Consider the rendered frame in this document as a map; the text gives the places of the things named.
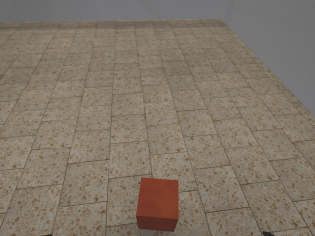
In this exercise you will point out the carton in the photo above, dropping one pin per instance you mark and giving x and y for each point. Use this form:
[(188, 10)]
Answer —
[(158, 204)]

